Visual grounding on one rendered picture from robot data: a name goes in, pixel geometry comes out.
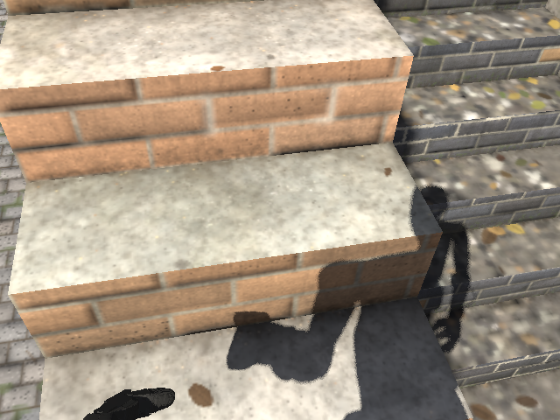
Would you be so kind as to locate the left robot hand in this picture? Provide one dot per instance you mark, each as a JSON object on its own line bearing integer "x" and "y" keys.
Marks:
{"x": 128, "y": 405}

